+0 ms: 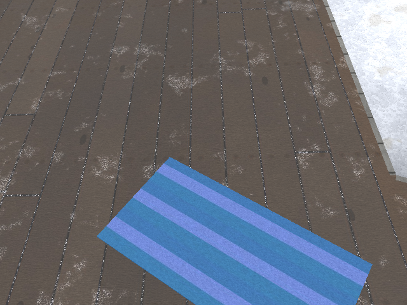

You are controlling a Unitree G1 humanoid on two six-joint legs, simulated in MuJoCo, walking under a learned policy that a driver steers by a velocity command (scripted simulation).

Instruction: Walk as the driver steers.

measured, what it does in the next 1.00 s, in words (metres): walks ahead: left foot, then right foot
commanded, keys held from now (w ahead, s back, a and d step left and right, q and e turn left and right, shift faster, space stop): w+e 0.18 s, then w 0.40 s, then no key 0.16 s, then q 0.26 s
